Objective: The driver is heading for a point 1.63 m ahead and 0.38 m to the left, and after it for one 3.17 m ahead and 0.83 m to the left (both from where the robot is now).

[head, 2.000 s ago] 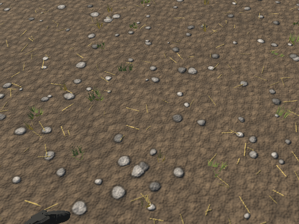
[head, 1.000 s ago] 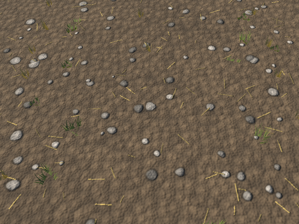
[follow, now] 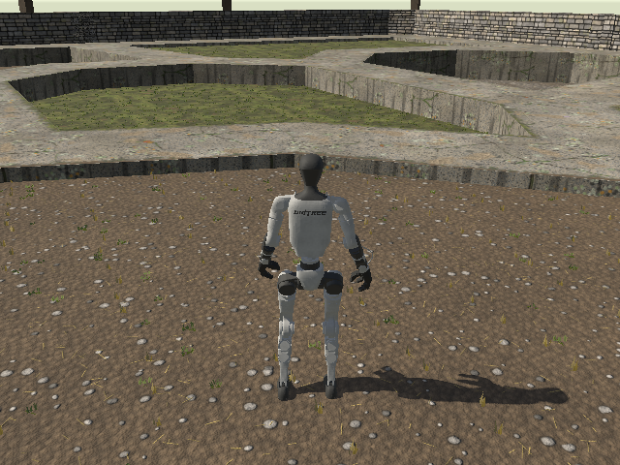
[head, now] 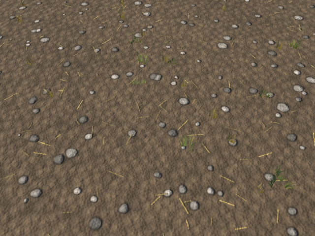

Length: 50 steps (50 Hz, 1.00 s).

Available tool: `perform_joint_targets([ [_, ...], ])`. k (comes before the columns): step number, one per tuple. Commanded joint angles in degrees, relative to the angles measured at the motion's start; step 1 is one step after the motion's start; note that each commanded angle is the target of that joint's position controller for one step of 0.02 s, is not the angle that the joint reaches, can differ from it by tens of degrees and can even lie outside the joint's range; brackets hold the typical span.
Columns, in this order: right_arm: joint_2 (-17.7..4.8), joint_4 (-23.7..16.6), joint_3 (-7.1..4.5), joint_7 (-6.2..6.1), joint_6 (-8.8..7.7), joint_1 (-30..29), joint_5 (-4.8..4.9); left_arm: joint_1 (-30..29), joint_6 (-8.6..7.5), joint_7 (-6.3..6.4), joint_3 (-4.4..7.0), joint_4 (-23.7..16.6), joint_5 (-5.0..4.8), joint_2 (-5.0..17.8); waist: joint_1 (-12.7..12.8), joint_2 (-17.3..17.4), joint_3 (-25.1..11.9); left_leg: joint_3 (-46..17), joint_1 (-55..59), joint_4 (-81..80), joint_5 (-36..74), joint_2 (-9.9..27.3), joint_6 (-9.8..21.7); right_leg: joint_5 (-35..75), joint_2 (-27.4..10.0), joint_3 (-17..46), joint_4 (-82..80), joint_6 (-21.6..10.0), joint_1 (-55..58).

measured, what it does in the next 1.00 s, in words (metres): stands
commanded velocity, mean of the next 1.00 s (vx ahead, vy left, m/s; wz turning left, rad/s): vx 0.00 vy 0.00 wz -0.02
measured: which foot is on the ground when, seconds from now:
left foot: down 0.00-1.00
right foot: down 0.00-1.00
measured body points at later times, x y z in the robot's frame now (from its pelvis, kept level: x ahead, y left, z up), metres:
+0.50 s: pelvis +0.00 +0.02 +0.00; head +0.01 +0.02 +0.45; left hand +0.07 +0.28 -0.13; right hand +0.08 -0.24 -0.13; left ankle -0.01 +0.14 -0.74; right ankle +0.00 -0.11 -0.74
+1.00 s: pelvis +0.00 +0.02 +0.00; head +0.01 +0.02 +0.45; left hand +0.04 +0.28 -0.15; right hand +0.04 -0.23 -0.14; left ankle -0.01 +0.14 -0.74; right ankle +0.00 -0.11 -0.74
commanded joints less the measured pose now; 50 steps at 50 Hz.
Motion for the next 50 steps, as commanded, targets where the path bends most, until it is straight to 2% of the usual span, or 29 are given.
perform_joint_targets([
  [1,-7.4,-2.7,-1.00,-0.12,-0.88,1.1,-0.99,1.8,-1.02,-0.17,1.74,-0.8,0.54,7.0,1.6,-2.6,-4.7,-3.8,8.8,-9.7,20.7,3.4,2.7,5.6,-8.0,8.0,-4.9,-3.4,-0.6],
  [2,-9.9,-1.5,-1.74,-0.10,-0.87,-0.3,-0.19,3.5,-1.05,-0.21,1.95,-0.5,0.73,6.9,4.2,3.7,-3.5,-2.8,4.5,-7.6,13.2,3.0,5.1,1.9,-4.9,4.8,-6.2,-1.4,0.5],
  [3,-7.0,-1.9,-1.25,0.20,-1.09,-1.1,-0.01,0.6,-0.87,0.03,2.02,0.1,0.84,8.3,1.7,2.2,-2.1,-2.8,0.9,-9.1,6.3,2.1,5.9,0.9,-4.0,3.7,-4.6,-0.1,2.6],
  [4,-5.6,-1.3,-0.76,0.21,-1.41,-1.1,-0.50,-0.8,-0.65,0.32,2.25,0.1,0.46,8.3,1.5,1.9,-1.5,-3.0,-0.3,-10.2,3.8,1.9,5.4,1.3,-4.0,3.4,-3.8,0.1,3.1],
  [7,-4.6,0.1,-0.22,-0.03,-2.46,-0.8,-0.62,-0.1,0.17,1.00,2.29,1.7,0.26,7.6,1.4,1.6,-1.3,-2.2,0.3,-10.3,5.0,1.0,4.1,4.8,-4.4,3.7,-3.8,-0.2,3.1],
  [16,-4.2,3.3,0.35,-0.86,-2.28,0.2,-0.31,2.1,-0.38,1.32,2.59,8.3,-0.12,7.5,0.7,-2.0,-1.0,-1.3,2.4,-9.9,5.6,-0.1,4.6,7.4,-4.3,3.0,-4.4,0.9,2.5],
  [28,-3.2,7.0,0.91,-0.93,-1.98,0.9,-0.13,4.2,-0.53,2.05,2.17,15.6,-0.40,7.7,1.1,-1.9,-0.6,-0.5,2.6,-10.2,7.3,-1.2,4.8,8.9,-4.2,2.3,-4.6,1.3,3.2],
  [38,-2.7,9.2,1.29,-1.14,-1.90,2.5,-0.04,4.9,-0.47,2.23,1.62,19.4,-0.50,7.0,1.3,-1.8,-0.2,-0.2,2.3,-10.5,7.6,-1.7,4.9,8.8,-4.1,1.7,-4.8,1.4,3.0],
  [50,-1.8,10.9,1.68,-1.32,-1.88,5.0,0.04,6.1,-0.44,2.34,1.01,22.1,-0.56,6.1,1.4,-2.0,0.3,-0.1,1.9,-10.6,7.2,-2.0,5.2,8.2,-3.9,1.2,-4.9,1.6,2.4],
])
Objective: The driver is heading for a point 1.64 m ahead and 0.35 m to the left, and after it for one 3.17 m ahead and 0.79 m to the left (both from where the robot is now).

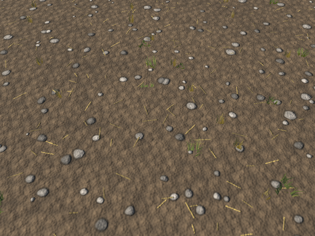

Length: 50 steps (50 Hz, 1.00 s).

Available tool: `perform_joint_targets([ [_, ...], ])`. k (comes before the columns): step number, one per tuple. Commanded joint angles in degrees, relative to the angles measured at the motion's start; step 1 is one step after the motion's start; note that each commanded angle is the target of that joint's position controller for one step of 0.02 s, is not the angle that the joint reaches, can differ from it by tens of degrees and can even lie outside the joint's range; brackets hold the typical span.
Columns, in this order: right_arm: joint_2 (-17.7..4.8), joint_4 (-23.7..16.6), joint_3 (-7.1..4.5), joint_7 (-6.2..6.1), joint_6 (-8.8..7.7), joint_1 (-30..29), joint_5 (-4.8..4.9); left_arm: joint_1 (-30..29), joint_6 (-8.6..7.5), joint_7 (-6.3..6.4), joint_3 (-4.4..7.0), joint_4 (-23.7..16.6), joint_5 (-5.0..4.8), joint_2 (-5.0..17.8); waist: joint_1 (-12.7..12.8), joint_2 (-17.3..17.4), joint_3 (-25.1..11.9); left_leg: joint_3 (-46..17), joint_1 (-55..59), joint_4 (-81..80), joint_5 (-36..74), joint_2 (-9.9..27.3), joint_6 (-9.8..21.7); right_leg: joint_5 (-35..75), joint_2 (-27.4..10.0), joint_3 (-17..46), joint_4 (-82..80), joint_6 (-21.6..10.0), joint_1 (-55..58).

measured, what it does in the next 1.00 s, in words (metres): walks ahead: left foot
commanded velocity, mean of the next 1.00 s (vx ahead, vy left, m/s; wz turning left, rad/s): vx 0.36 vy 0.00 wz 0.00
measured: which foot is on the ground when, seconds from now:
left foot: down 0.00-0.28, up 0.30-0.72, down 0.74-1.00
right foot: down 0.00-0.74, up 0.76-1.00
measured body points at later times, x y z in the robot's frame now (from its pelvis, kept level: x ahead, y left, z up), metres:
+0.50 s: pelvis +0.11 -0.03 +0.01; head +0.12 -0.05 +0.46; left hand +0.02 +0.20 -0.13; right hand +0.23 -0.29 -0.13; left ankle +0.16 +0.12 -0.67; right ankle +0.02 -0.12 -0.74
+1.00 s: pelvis +0.39 +0.03 +0.01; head +0.40 +0.04 +0.46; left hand +0.51 +0.30 -0.12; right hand +0.40 -0.23 -0.13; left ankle +0.39 +0.11 -0.74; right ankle +0.47 -0.14 -0.66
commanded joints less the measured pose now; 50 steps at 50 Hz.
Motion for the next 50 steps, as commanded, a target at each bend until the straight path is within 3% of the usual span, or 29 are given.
perform_joint_targets([
  [1,-6.0,-1.2,-0.96,-0.20,-0.39,2.2,0.02,1.7,-0.35,0.19,0.77,-0.8,-0.01,5.9,0.1,0.1,-0.1,-1.3,-2.2,-5.3,6.7,1.4,0.8,8.0,-0.5,0.0,-3.8,-1.1,0.2],
  [3,-5.5,-0.5,-0.86,-0.28,-0.29,3.5,0.06,2.9,-0.30,0.23,0.54,0.0,-0.03,5.1,0.1,0.4,-1.3,-0.9,-1.7,-5.7,0.7,0.8,1.0,2.5,0.3,-0.9,-3.6,-1.2,0.5],
  [5,-7.6,-0.7,-1.65,-0.71,0.05,3.8,0.80,3.1,-0.33,0.40,0.81,-0.1,-0.62,5.6,-0.1,2.3,1.3,-2.8,-4.4,-6.6,-19.5,1.2,3.3,-15.0,2.8,-3.3,0.1,-2.3,-3.9],
  [7,-9.4,-1.1,-2.34,-0.74,-0.49,5.4,1.26,1.2,-1.53,0.11,0.65,-1.6,-0.51,4.8,-1.1,5.4,5.6,-10.9,-6.0,-10.8,-31.2,6.6,7.0,-19.2,2.7,-3.7,5.0,-3.4,-11.2],
  [9,-12.0,-0.7,-3.54,-0.50,-1.51,8.4,1.75,0.4,-3.43,-0.86,0.20,-2.7,-0.73,2.6,-1.7,10.9,5.9,-23.8,-5.2,-17.0,-34.4,16.0,12.2,-11.2,1.3,-4.8,15.5,-3.6,-13.7],
  [10,-11.7,-1.2,-3.63,-0.41,-1.88,7.5,1.66,0.5,-4.14,-1.39,0.31,-2.9,-1.07,2.9,-1.0,10.4,6.6,-26.2,-6.7,-18.2,-33.0,18.0,13.4,-11.0,-0.2,-3.7,17.8,-4.4,-13.8],
  [12,-10.9,-3.3,-3.50,0.05,-2.24,2.4,2.11,3.8,-5.12,-2.06,0.26,-2.3,-1.74,2.2,2.4,9.6,7.2,-21.4,-10.6,-16.4,-28.1,16.1,11.3,-12.4,-1.0,-4.1,9.3,-6.5,-7.4],
  [14,-9.1,-5.5,-3.13,0.47,-2.26,-2.0,2.42,12.3,-5.38,-2.03,1.30,1.6,-1.18,3.7,5.9,4.5,5.6,-10.1,-18.0,-6.3,-17.1,7.8,6.8,-3.4,1.0,-3.9,-2.1,-6.2,8.8],
  [15,-5.3,-6.3,-2.07,0.94,-2.80,-2.9,1.62,19.5,-5.43,-1.79,2.34,3.1,-0.92,7.2,7.7,-6.7,1.6,-1.7,-23.5,12.0,-10.0,2.1,3.5,-8.2,-8.4,10.4,-8.6,-8.3,16.6],
  [16,-3.6,-9.0,-1.76,0.68,-3.92,-3.3,1.80,25.6,-6.01,-2.59,3.80,3.5,-0.99,14.5,8.6,-19.4,0.0,1.6,-34.1,27.1,-15.6,-3.3,2.0,-16.2,-20.2,34.1,-17.5,-16.2,21.0],
  [17,-5.8,-9.2,-2.30,0.74,-4.72,-4.0,2.87,21.9,-7.07,-2.80,2.48,2.6,-0.11,10.7,6.2,-11.3,2.9,-4.2,-38.5,38.2,-16.5,0.0,3.0,-18.9,-22.7,38.3,-18.2,-18.3,18.1],
  [18,-5.9,-8.8,-2.32,1.35,-5.38,-3.1,3.51,18.0,-7.81,-2.84,1.64,1.0,-0.34,7.5,4.2,-7.0,5.3,-6.0,-41.9,41.9,-10.6,2.3,4.2,-17.0,-20.8,32.5,-17.8,-16.7,17.7],
  [20,-6.9,-8.1,-3.00,1.95,-6.28,-3.2,2.29,14.0,-7.93,-3.37,0.94,-0.8,-0.69,6.1,2.5,-3.9,5.3,-4.4,-42.4,39.5,-1.2,5.5,4.9,-5.2,-16.4,20.9,-18.2,-12.8,17.5],
  [22,-6.5,-8.4,-3.37,2.82,-6.25,-4.7,1.66,15.7,-7.04,-3.10,0.00,-0.8,-0.16,3.4,2.6,-5.0,3.7,-2.1,-38.3,34.7,3.5,6.5,3.8,8.6,-12.6,11.9,-18.5,-10.7,16.3],
  [24,-4.1,-9.6,-2.78,3.35,-5.65,-7.6,1.49,17.3,-6.29,-2.28,-0.01,-1.0,0.09,4.5,3.1,-4.8,3.5,0.1,-36.7,29.4,6.5,6.0,1.9,15.8,-11.2,7.3,-18.9,-11.2,14.7],
  [27,-1.9,-13.3,-1.49,3.57,-5.39,-16.5,1.58,17.3,-5.82,-1.28,0.31,-2.1,0.23,7.1,4.5,-4.3,5.6,2.7,-30.1,15.0,12.8,3.8,0.5,16.0,-9.7,3.2,-21.3,-11.2,8.0],
  [29,-2.7,-14.7,-1.34,3.88,-5.25,-19.5,1.89,19.1,-5.90,-1.09,0.76,-1.8,-0.19,8.4,4.9,-5.5,6.4,3.7,-26.2,9.9,15.1,2.5,0.7,15.4,-10.6,2.5,-22.7,-11.6,7.1],
  [32,-4.6,-16.3,-1.66,4.48,-5.35,-21.2,2.15,19.3,-5.78,-1.01,1.39,-1.5,-1.13,8.6,3.3,-5.6,7.0,2.1,-25.1,4.9,15.4,2.4,3.1,20.1,-13.3,1.5,-21.0,-10.7,12.4],
  [34,-6.9,-15.8,-2.77,4.67,-5.61,-17.2,2.00,17.6,-5.28,-1.02,2.01,-2.1,-0.82,9.8,0.0,-6.6,3.0,2.7,-18.6,4.2,13.3,0.5,5.1,36.3,-14.2,0.2,-14.7,-9.3,16.2],
  [36,-10.8,-11.3,-5.22,4.08,-5.24,-1.7,2.25,15.8,-4.24,-1.10,2.12,-3.0,-0.05,9.7,-7.9,-7.1,-7.2,4.6,1.3,4.7,11.8,-2.7,7.8,51.0,-11.3,-2.7,3.8,-7.0,13.4],
  [37,-14.0,-9.0,-6.32,3.44,-4.82,8.4,1.80,15.8,-4.12,-1.26,1.36,-4.4,0.73,8.1,-11.3,-2.7,-14.1,-6.1,18.9,5.9,7.7,6.4,10.9,35.9,-8.7,-3.7,21.0,-5.4,0.2],
  [38,-18.1,-7.3,-7.00,3.78,-4.67,12.9,0.78,24.0,-5.38,-2.19,-1.18,-4.9,0.33,-2.0,-6.0,15.1,-24.6,-37.1,36.0,-3.6,-9.5,21.5,21.1,-7.7,3.5,-2.0,43.5,-1.9,-19.9],
  [39,-12.7,-7.4,-5.44,3.93,-4.83,10.5,0.98,19.6,-7.28,-2.58,-0.11,-4.7,-1.25,2.8,-7.5,11.9,-22.0,-45.9,32.7,-12.5,-14.4,21.0,19.6,-16.5,2.8,6.1,52.0,-3.3,-26.3],
  [40,-10.2,-8.2,-4.68,3.86,-5.33,4.4,1.07,13.4,-8.40,-2.69,1.09,-7.2,-2.95,6.8,-5.8,9.7,-11.4,-36.7,23.8,-13.1,-10.4,19.6,16.7,-12.8,-0.2,4.8,54.0,-4.5,-31.1],
  [41,-8.5,-9.5,-4.10,3.98,-5.85,-1.0,0.82,9.9,-8.86,-2.20,1.22,-8.2,-2.94,7.6,-3.7,3.3,-7.3,-28.5,14.3,-14.1,-2.2,17.7,15.2,-7.0,-3.6,3.7,51.4,-5.1,-28.5],
  [42,-6.9,-9.8,-3.69,4.34,-6.29,-3.9,0.21,8.5,-8.61,-1.64,1.79,-8.2,-2.14,7.4,-1.8,1.2,-4.5,-21.9,6.5,-15.2,5.1,15.5,14.2,-3.5,-5.7,2.8,47.9,-5.0,-25.4],
  [43,-5.6,-9.5,-3.28,4.51,-6.62,-4.9,-0.37,10.0,-7.80,-1.42,2.05,-8.1,-1.56,6.5,0.4,2.6,-4.3,-17.3,2.1,-16.6,7.9,13.4,13.4,-1.5,-7.5,3.3,45.4,-5.1,-21.2],
  [45,-4.9,-8.2,-3.06,4.54,-6.71,-3.7,-0.11,11.1,-6.36,-1.25,2.08,-8.1,-1.37,4.3,1.9,3.7,-2.9,-13.2,-2.1,-19.2,9.5,11.8,13.9,-1.2,-8.2,2.6,41.5,-4.7,-19.0],
  [50,-8.6,-6.2,-3.72,2.39,-6.36,2.1,0.06,-0.5,-5.66,-1.29,2.58,-12.8,-0.25,5.2,0.2,2.1,1.4,-9.3,-1.1,-22.5,11.7,11.7,14.3,10.6,-9.3,1.3,26.1,-1.9,-28.7],
])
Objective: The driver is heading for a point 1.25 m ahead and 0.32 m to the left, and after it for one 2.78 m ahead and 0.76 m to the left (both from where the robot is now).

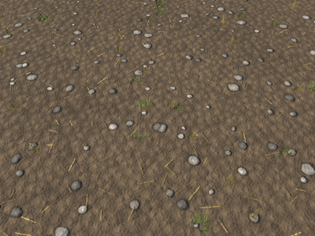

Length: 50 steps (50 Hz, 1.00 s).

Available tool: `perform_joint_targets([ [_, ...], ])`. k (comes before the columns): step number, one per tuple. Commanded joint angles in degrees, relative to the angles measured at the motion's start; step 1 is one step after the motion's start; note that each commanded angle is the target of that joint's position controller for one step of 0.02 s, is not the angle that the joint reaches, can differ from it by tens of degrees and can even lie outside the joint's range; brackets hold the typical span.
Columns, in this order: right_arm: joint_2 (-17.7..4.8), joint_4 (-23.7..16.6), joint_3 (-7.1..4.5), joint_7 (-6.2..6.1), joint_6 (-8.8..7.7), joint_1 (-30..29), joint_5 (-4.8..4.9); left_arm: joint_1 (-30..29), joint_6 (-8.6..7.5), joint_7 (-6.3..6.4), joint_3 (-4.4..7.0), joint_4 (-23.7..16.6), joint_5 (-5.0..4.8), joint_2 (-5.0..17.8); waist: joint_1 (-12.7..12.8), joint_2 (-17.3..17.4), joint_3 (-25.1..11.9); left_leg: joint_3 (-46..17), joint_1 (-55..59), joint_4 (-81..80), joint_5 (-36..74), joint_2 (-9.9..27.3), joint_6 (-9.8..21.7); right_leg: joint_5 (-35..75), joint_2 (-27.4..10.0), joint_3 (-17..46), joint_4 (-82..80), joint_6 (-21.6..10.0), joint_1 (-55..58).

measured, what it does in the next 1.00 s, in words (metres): walks ahead, turning left: right foot, then left foot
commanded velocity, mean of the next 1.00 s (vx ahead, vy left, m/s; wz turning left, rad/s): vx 0.50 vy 0.00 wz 0.31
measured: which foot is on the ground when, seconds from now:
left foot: down 0.00-0.28, up 0.30-0.82, down 0.84-1.00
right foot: up 0.00-0.26, down 0.28-0.86, up 0.88-1.00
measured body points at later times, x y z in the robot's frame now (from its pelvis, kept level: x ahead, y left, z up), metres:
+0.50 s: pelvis +0.29 -0.07 +0.00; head +0.31 -0.08 +0.45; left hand +0.34 +0.20 -0.13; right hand +0.38 -0.34 -0.14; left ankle +0.29 +0.09 -0.66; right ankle +0.31 -0.16 -0.75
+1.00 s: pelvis +0.56 +0.03 -0.01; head +0.59 +0.05 +0.44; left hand +0.59 +0.33 -0.13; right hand +0.76 -0.19 -0.13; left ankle +0.58 +0.10 -0.75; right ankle +0.56 -0.15 -0.65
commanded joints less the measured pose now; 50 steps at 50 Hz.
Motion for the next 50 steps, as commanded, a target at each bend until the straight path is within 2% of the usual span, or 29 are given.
perform_joint_targets([
  [1,-8.4,-3.4,-1.41,-1.34,-0.63,-2.0,0.17,-0.5,-0.10,-0.25,0.55,-2.9,0.52,2.3,2.1,4.3,3.1,-11.6,-3.0,-10.6,5.5,16.1,8.7,9.7,-1.3,0.8,-9.8,1.3,-2.7],
  [5,-9.3,-2.2,-1.53,-1.90,-0.16,2.8,0.91,-9.2,-0.69,-1.29,-0.21,-5.1,0.00,1.2,-0.9,4.4,3.8,-7.9,-0.4,-10.2,6.8,14.8,6.9,17.3,1.8,-2.2,-22.6,1.5,0.6],
  [8,-9.4,-0.6,-1.70,-1.99,0.73,6.2,1.19,-13.8,-1.00,-2.34,-0.54,-7.1,-0.42,1.5,-2.2,4.5,4.8,-8.0,6.3,-7.6,8.1,17.2,6.7,15.2,2.7,-2.1,-26.9,0.8,-1.1],
  [10,-9.9,-0.1,-2.06,-2.18,1.43,6.9,1.26,-15.0,-1.34,-3.08,-0.42,-8.2,-0.54,2.3,-1.6,5.0,4.7,-8.6,10.9,-4.9,11.5,19.2,6.1,11.1,3.2,-1.9,-28.9,-0.6,-1.4],
  [12,-10.8,-0.5,-2.47,-2.30,2.04,5.5,1.22,-11.5,-1.62,-3.44,0.34,-7.9,-0.64,4.4,1.1,6.6,2.2,-8.4,13.1,0.0,22.3,19.9,4.9,6.7,5.1,-3.2,-30.2,-2.3,4.7],
  [13,-10.9,-0.9,-2.47,-2.29,2.38,4.1,1.14,-5.8,-1.70,-3.36,1.32,-6.4,-0.57,6.1,4.5,7.2,-1.4,-6.8,12.6,6.8,32.2,18.4,3.9,6.2,7.1,-4.9,-31.2,-3.6,13.1],
  [14,-9.2,-1.5,-1.76,-2.21,2.56,4.1,0.82,4.3,-1.73,-2.91,2.89,-3.4,-0.37,9.1,8.8,6.4,-7.8,-5.2,6.8,18.8,33.6,15.2,2.2,7.3,6.7,-4.1,-30.6,-5.7,28.3],
  [15,-6.1,-3.2,-0.56,-2.10,2.34,5.7,0.04,14.6,-1.62,-2.27,4.11,-1.6,0.80,13.7,10.9,-1.0,-17.0,-2.6,-9.3,38.7,15.9,10.1,-0.4,4.3,-6.3,12.1,-30.0,-10.5,48.3],
  [16,0.4,-2.7,1.28,-1.67,1.05,11.5,0.74,16.5,-1.40,-2.69,4.13,-0.7,0.82,14.9,7.8,-14.5,-23.7,-6.5,-27.5,54.5,-24.1,0.9,-2.6,-4.8,-16.7,37.1,-38.0,-17.4,61.6],
  [17,-7.0,-2.7,-0.52,-1.65,0.03,7.0,2.51,14.4,-1.56,-2.60,2.53,-1.2,0.45,9.0,9.4,-8.0,-18.6,-13.0,-33.1,60.4,-24.1,4.1,-1.6,-8.2,-14.6,34.8,-40.2,-14.4,57.7],
  [18,-9.2,-4.2,-1.29,-1.71,-0.58,2.3,3.50,9.4,-1.74,-2.32,1.83,-2.2,0.41,6.9,8.3,-5.8,-10.6,-11.8,-35.1,60.2,-18.6,6.8,-0.9,-3.7,-13.0,24.8,-41.4,-11.7,49.4],
  [19,-8.7,-4.4,-1.44,-2.20,-0.59,0.1,3.17,5.0,-1.94,-2.37,1.37,-2.9,0.73,5.6,6.3,-1.5,-7.1,-10.7,-32.4,57.4,-13.3,9.7,-1.1,1.1,-10.9,18.3,-43.4,-10.2,41.4],
  [20,-7.9,-4.2,-1.92,-2.51,-0.02,-0.6,2.54,2.6,-2.16,-2.52,0.96,-2.9,0.96,3.8,4.8,-1.1,-3.9,-10.7,-30.2,54.4,-10.1,11.3,-1.3,4.2,-8.8,12.9,-45.6,-9.1,35.6],
  [22,-4.9,-3.7,-1.98,-2.26,1.68,1.9,2.54,1.6,-2.45,-2.58,0.72,-2.1,1.66,2.4,2.4,-2.8,-2.4,-10.7,-25.4,52.0,-6.9,12.8,-1.5,6.5,-6.7,6.6,-48.8,-8.5,29.9],
  [24,-3.7,-4.4,-2.10,-2.25,2.89,1.0,2.49,2.3,-2.72,-2.16,1.10,-1.1,1.68,3.6,1.6,-2.1,-0.3,-10.6,-27.3,50.3,-4.5,13.2,-2.0,10.2,-6.4,1.9,-50.7,-9.0,27.9],
  [27,-4.0,-6.7,-2.43,-2.08,3.29,-3.6,1.88,3.6,-2.57,-1.11,1.60,-0.4,1.93,5.0,2.1,-0.7,1.8,-11.5,-32.7,43.4,3.1,12.9,-3.0,13.1,-6.3,-2.9,-52.0,-8.9,29.1],
  [32,-2.5,-10.5,-1.63,-0.35,2.73,-13.0,1.26,6.2,-1.77,0.17,1.96,0.1,1.33,6.7,4.9,0.5,4.1,-5.8,-32.2,28.2,12.9,11.8,-2.9,14.8,-5.6,-10.3,-52.9,-7.3,32.2],
  [36,-2.2,-14.5,-1.17,1.17,2.77,-19.2,1.44,10.4,-0.12,0.41,2.46,1.3,0.49,7.7,6.6,0.9,5.6,-2.7,-35.7,22.8,8.6,10.7,-1.3,21.0,-8.3,-12.8,-48.7,-6.9,41.7],
  [39,-4.2,-16.3,-2.11,2.14,3.01,-17.9,1.71,8.7,1.10,0.75,3.13,0.3,-0.01,9.8,3.7,-1.8,2.6,1.8,-28.6,21.8,0.8,6.6,1.4,43.2,-9.1,-15.2,-40.4,-5.3,44.6],
  [40,-5.8,-16.1,-2.92,2.20,3.18,-14.4,1.85,7.8,1.54,0.97,3.36,-0.1,-0.13,10.7,1.3,-3.1,0.0,3.3,-23.1,22.2,-2.0,4.4,2.7,51.9,-8.9,-15.8,-34.4,-4.7,44.5],
  [41,-8.2,-14.8,-4.25,2.05,3.28,-7.6,2.06,6.6,1.95,1.06,3.46,-0.6,-0.26,11.4,-2.7,-3.3,-3.7,3.9,-13.8,20.5,-2.1,2.1,4.4,55.0,-7.9,-16.3,-24.9,-3.6,42.3],
  [42,-12.0,-12.4,-6.33,1.15,3.48,1.8,2.08,5.8,1.89,1.10,3.19,-1.3,-0.31,11.1,-7.6,-1.1,-8.5,1.0,1.7,16.2,1.0,1.3,6.8,46.7,-5.3,-17.0,-10.8,-1.3,34.0],
  [43,-17.6,-11.2,-7.68,-0.19,3.96,6.1,1.95,7.8,1.09,0.73,1.65,-3.4,1.58,5.4,-5.3,11.3,-12.5,-20.8,18.6,14.8,0.2,13.9,11.9,6.1,1.0,-16.5,9.0,1.6,13.9],
  [44,-19.2,-13.2,-7.21,0.22,2.96,4.8,1.24,9.9,-1.53,-0.23,0.05,-6.0,0.72,1.8,-1.4,15.8,-20.9,-52.9,30.4,4.5,-7.0,24.5,22.3,-25.5,11.7,-2.8,23.2,2.9,-2.4],
  [45,-14.2,-13.2,-5.79,0.46,2.37,5.1,0.78,2.4,-3.48,-1.05,1.14,-7.5,-1.53,6.4,-4.5,8.6,-17.7,-48.0,29.4,1.2,-6.2,23.1,18.5,-21.9,8.2,3.7,24.4,1.4,-9.0],
  [46,-11.5,-13.2,-5.13,0.40,1.77,2.3,1.06,0.2,-4.39,-1.30,1.14,-8.2,-2.20,6.8,-3.1,6.6,-10.6,-38.4,22.0,1.5,-2.3,21.0,16.0,-16.4,5.6,2.9,20.2,0.0,-10.4],
  [47,-9.9,-14.3,-4.65,0.41,1.44,-2.4,1.37,0.5,-4.51,-0.78,1.31,-7.3,-0.98,6.5,-0.1,1.5,-6.7,-31.7,13.0,1.3,2.7,18.1,13.7,-12.2,3.0,2.7,14.9,0.1,-6.8],
  [48,-8.0,-15.2,-4.05,0.29,1.34,-5.4,1.25,1.0,-3.92,-0.40,2.01,-6.9,0.28,7.4,1.9,1.6,-4.7,-27.1,6.3,0.5,8.1,16.1,12.6,-9.9,1.5,2.5,10.5,0.7,-2.7],
  [50,-8.0,-16.0,-3.82,-0.27,1.23,-6.2,0.92,2.2,-2.31,-0.44,2.32,-7.4,0.93,6.8,3.9,3.0,-4.1,-24.5,-0.1,-1.6,13.0,14.5,12.6,-7.6,0.7,2.3,6.2,2.2,2.1],
])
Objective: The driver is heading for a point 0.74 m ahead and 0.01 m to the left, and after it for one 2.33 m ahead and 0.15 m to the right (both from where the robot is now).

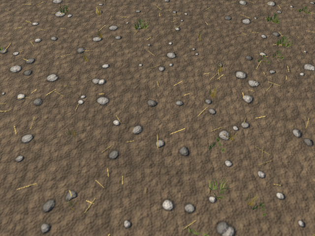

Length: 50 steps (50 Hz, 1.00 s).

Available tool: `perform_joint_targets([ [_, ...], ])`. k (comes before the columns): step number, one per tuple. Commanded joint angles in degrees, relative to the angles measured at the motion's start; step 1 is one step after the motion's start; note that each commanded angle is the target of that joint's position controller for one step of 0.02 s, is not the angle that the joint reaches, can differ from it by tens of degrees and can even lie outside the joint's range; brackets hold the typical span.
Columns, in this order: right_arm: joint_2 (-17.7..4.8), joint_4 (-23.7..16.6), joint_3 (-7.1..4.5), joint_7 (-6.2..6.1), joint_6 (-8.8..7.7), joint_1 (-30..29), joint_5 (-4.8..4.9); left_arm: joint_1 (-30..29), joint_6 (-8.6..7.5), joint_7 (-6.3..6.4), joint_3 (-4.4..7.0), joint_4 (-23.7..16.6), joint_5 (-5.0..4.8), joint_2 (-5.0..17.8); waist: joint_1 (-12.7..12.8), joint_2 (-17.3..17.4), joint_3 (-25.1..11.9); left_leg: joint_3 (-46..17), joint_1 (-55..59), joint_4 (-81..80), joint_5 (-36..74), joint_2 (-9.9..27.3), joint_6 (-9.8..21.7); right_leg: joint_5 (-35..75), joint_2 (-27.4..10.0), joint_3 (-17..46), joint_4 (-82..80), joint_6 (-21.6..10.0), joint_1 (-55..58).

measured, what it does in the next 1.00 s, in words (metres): walks ahead: right foot, then left foot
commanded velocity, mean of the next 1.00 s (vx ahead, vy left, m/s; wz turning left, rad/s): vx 0.49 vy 0.00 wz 0.23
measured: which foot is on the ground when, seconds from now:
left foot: down 0.00-0.36, up 0.38-0.84, down 0.86-1.00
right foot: up 0.00-0.32, down 0.34-0.86, up 0.88-1.00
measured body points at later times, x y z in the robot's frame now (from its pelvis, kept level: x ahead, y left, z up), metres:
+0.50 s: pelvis +0.29 -0.05 +0.00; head +0.32 -0.05 +0.45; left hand +0.35 +0.24 -0.11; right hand +0.43 -0.30 -0.12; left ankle +0.20 +0.07 -0.65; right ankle +0.35 -0.13 -0.74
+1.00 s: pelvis +0.54 +0.07 +0.00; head +0.56 +0.09 +0.45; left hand +0.54 +0.36 -0.13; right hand +0.74 -0.16 -0.09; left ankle +0.56 +0.17 -0.74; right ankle +0.50 -0.09 -0.65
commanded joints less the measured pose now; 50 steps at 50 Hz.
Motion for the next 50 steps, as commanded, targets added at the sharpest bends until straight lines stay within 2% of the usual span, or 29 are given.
perform_joint_targets([
  [1,-7.0,-4.6,-1.41,-0.98,-1.34,-0.5,0.01,2.1,0.49,0.28,1.78,-3.6,1.11,5.7,2.2,1.5,-6.3,-18.8,8.8,-13.7,16.7,15.1,11.0,4.3,-2.6,1.2,-5.9,1.8,-7.9],
  [3,-8.8,-4.4,-1.86,-1.87,-1.33,1.5,0.12,-1.7,1.09,0.54,1.46,-5.2,1.52,4.6,1.3,2.1,-4.8,-16.3,6.7,-14.3,18.3,13.7,10.4,9.7,-1.6,0.2,-12.8,3.3,-9.1],
  [5,-9.1,-4.2,-1.89,-2.52,-0.92,3.3,0.30,-6.4,1.07,0.44,1.06,-6.8,1.44,3.8,-0.4,3.3,-3.8,-14.5,5.6,-13.9,16.1,11.8,8.6,17.0,0.0,-0.1,-22.0,3.9,-8.9],
  [8,-9.0,-3.9,-1.82,-2.82,-0.38,5.5,0.45,-11.9,0.58,-0.34,0.44,-8.7,0.75,2.8,-2.8,5.5,-3.1,-14.3,4.4,-13.2,9.6,10.3,6.2,25.6,2.9,-0.6,-33.8,3.6,-5.0],
  [10,-9.0,-3.3,-1.83,-2.85,-0.16,7.1,0.63,-14.3,0.18,-0.86,0.49,-10.0,0.25,3.6,-3.7,6.2,-2.9,-16.8,5.9,-11.8,7.5,11.4,5.7,26.7,3.9,-0.1,-37.0,3.1,-3.7],
  [14,-8.0,-2.3,-1.47,-3.39,0.29,8.8,0.25,-13.0,-1.09,-2.13,0.89,-10.2,0.31,5.8,-3.0,7.6,-3.2,-21.2,14.1,-6.0,9.4,15.5,5.0,21.5,3.6,0.5,-40.7,0.4,-2.7],
  [16,-7.5,-2.7,-1.20,-3.32,0.50,7.6,0.02,-5.9,-1.64,-1.98,1.78,-8.5,0.70,7.5,0.9,8.5,-5.7,-20.5,15.3,0.4,20.5,13.7,3.4,19.2,5.1,-1.7,-43.8,-2.5,6.5],
  [17,-5.7,-3.5,-0.37,-2.97,0.34,6.7,-0.42,1.6,-1.86,-1.72,2.53,-7.2,1.56,9.7,4.5,6.8,-12.2,-17.9,11.5,11.0,21.6,10.7,1.8,20.7,0.7,1.9,-41.7,-5.7,19.1],
  [18,-2.8,-4.1,0.60,-2.88,-0.09,12.5,-0.28,10.3,-1.68,-1.49,3.75,-5.9,2.37,14.1,4.7,-3.9,-21.5,-12.3,-4.8,30.2,7.5,4.0,-2.2,17.9,-10.9,19.4,-40.8,-13.4,40.6],
  [19,-2.6,-3.3,1.15,-2.84,-0.57,17.0,1.03,14.7,-0.88,-2.17,3.95,-2.9,0.89,13.3,4.3,-18.1,-24.4,-9.7,-19.0,44.3,-23.1,0.0,-4.5,4.2,-18.7,40.4,-49.0,-19.0,48.4],
  [20,-7.8,-3.6,0.18,-2.73,-0.85,12.4,1.62,12.2,-0.62,-2.30,2.54,-3.8,-0.48,8.6,5.5,-10.2,-16.0,-12.3,-25.5,49.1,-21.4,3.4,-4.2,-6.4,-17.3,39.0,-51.3,-16.6,43.1],
  [21,-8.6,-5.0,0.05,-2.64,-0.92,6.0,1.32,8.5,-0.02,-2.11,1.81,-4.7,-0.11,6.5,5.6,-4.9,-9.4,-10.2,-26.4,49.4,-16.6,5.8,-4.0,-5.5,-14.9,30.6,-52.2,-14.2,35.4],
  [22,-7.9,-6.1,0.15,-2.51,-1.10,2.3,0.37,5.6,0.42,-2.09,1.27,-4.9,0.54,5.6,4.2,-1.8,-4.4,-8.2,-25.3,45.9,-13.0,7.9,-4.0,0.5,-12.4,24.5,-54.0,-13.4,27.3],
  [23,-7.4,-6.4,-0.08,-2.42,-1.13,1.5,-0.35,4.0,0.40,-2.03,0.77,-4.9,1.02,4.6,2.6,-2.2,-3.3,-7.6,-23.1,41.9,-10.3,10.1,-3.9,5.7,-10.5,20.6,-55.2,-12.8,23.0],
  [24,-6.3,-6.2,0.00,-2.28,-1.02,2.5,-0.29,3.6,0.35,-2.02,0.54,-4.8,1.31,4.3,1.5,-3.4,-3.3,-6.9,-20.2,39.5,-9.0,11.2,-4.1,9.5,-8.9,17.8,-56.3,-12.3,20.2],
  [26,-4.2,-6.0,0.48,-2.18,-0.73,3.3,-0.19,4.5,0.11,-2.00,0.63,-3.9,0.77,4.9,0.8,-4.7,-3.8,-5.1,-18.6,35.2,-8.0,12.0,-4.7,15.1,-7.8,13.6,-58.1,-13.0,18.3],
  [29,-2.9,-7.9,1.28,-2.20,-0.83,-1.9,-0.69,6.1,0.27,-1.45,1.34,-2.9,0.26,7.7,1.8,-3.4,-3.2,-3.6,-20.1,25.0,-1.3,12.9,-6.1,21.2,-7.7,9.0,-60.1,-13.5,18.3],
  [33,-1.9,-9.3,1.95,-1.49,-1.34,-8.9,-0.30,9.2,1.13,-1.08,1.45,-1.5,-0.48,8.8,4.3,-3.3,-2.3,-1.3,-16.0,11.1,10.3,11.0,-6.6,23.0,-5.4,3.1,-60.1,-11.3,18.4],
  [38,-3.1,-11.9,1.83,-0.21,-1.84,-15.4,0.41,13.7,2.46,-0.98,1.46,0.9,-0.93,9.6,5.6,-4.0,-0.5,-0.7,-15.4,4.1,8.6,9.2,-5.0,23.8,-8.9,4.0,-57.0,-10.3,25.0],
  [40,-4.6,-11.9,1.30,0.14,-2.13,-13.7,0.35,13.1,3.13,-0.71,1.75,1.2,-0.99,10.6,3.5,-4.8,-1.5,-0.1,-11.4,1.8,5.1,8.2,-3.4,29.6,-9.9,4.1,-53.6,-9.2,27.3],
  [41,-5.9,-10.7,0.57,0.05,-2.21,-9.4,0.10,12.0,3.40,-0.55,1.77,1.1,-1.10,11.0,0.6,-4.7,-4.0,1.3,-4.6,-0.2,5.2,6.7,-2.2,37.9,-8.7,2.4,-48.5,-8.1,27.0],
  [42,-8.5,-8.2,-0.81,-0.37,-2.15,-1.3,-0.23,11.9,3.55,-0.42,1.31,0.9,-0.88,9.9,-3.0,-3.5,-9.2,1.6,7.5,-0.5,6.1,6.3,-0.5,42.6,-6.0,-0.1,-38.9,-6.5,23.9],
  [43,-12.9,-6.3,-2.08,-1.03,-1.95,9.6,-1.02,11.4,3.33,-0.26,0.04,-0.9,0.52,7.2,-7.2,2.5,-17.8,-9.7,24.7,1.7,8.7,16.7,3.6,29.7,-2.7,-2.9,-21.4,-4.2,12.6],
  [44,-17.1,-5.2,-2.81,-0.92,-1.55,12.0,-1.18,18.3,2.09,-0.64,-2.06,-1.8,0.31,0.3,-3.7,17.9,-24.3,-35.2,41.8,-3.9,-0.9,29.3,12.5,-8.4,7.0,-2.9,-2.3,-1.0,-9.9],
  [45,-11.2,-5.3,-1.47,-0.91,-1.39,12.5,-0.64,15.4,1.21,-0.93,-0.69,-0.7,-1.14,6.4,-6.2,12.3,-22.7,-38.9,39.9,-7.7,-8.9,28.9,11.8,-12.9,4.7,4.0,4.8,-1.4,-16.7],
  [46,-9.1,-5.6,-0.61,-1.07,-1.57,8.7,-0.57,10.4,0.81,-1.11,0.16,-2.4,-2.25,9.0,-5.8,9.4,-14.2,-30.1,32.7,-8.8,-6.9,27.1,9.1,-7.8,2.3,3.8,5.6,-2.1,-19.7],
  [47,-7.7,-6.1,0.00,-1.06,-1.69,4.2,-1.03,7.9,0.98,-0.82,0.17,-2.6,-1.88,8.5,-3.7,5.7,-9.9,-23.0,24.5,-9.9,3.2,24.8,7.6,-3.2,0.1,2.5,3.3,-1.6,-17.1],
  [48,-5.9,-6.3,0.52,-0.83,-1.91,0.7,-1.47,7.1,1.56,-0.53,0.47,-2.5,-0.93,7.9,-1.8,4.9,-6.7,-17.1,17.9,-11.0,13.9,22.9,6.7,-0.9,-0.9,2.3,0.4,-0.7,-14.4],
  [50,-4.6,-5.8,0.71,-0.58,-2.79,-2.4,-2.04,10.8,3.57,-0.19,0.55,-1.4,-0.76,5.7,1.8,6.0,-6.1,-9.0,10.5,-12.5,28.3,21.0,5.7,0.9,-1.6,2.6,-2.5,0.6,-6.9],
])
Keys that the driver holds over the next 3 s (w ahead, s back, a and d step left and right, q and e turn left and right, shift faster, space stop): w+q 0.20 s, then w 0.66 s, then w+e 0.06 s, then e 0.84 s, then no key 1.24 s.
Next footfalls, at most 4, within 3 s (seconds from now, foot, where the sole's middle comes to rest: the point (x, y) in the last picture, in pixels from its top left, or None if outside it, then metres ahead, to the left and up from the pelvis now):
0.34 right None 0.39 -0.13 -0.77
0.86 left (118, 200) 0.60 0.18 -0.77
1.34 right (163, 160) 0.80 -0.02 -0.77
1.74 left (114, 160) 0.80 0.21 -0.77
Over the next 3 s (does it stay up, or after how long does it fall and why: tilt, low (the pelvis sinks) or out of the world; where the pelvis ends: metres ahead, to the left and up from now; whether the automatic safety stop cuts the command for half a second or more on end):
stays up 0.71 0.09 0.00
